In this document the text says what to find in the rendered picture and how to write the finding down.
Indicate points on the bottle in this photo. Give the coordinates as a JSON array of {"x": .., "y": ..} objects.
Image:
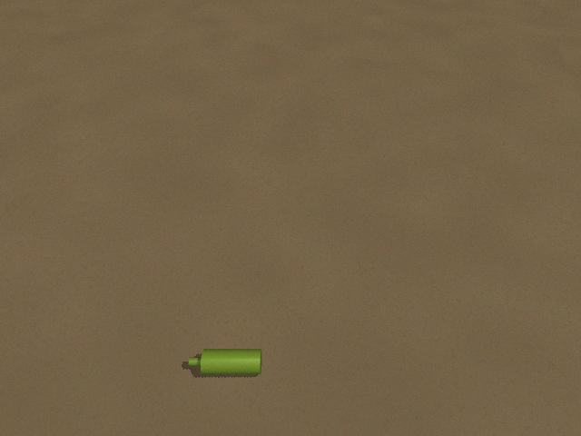
[{"x": 228, "y": 361}]

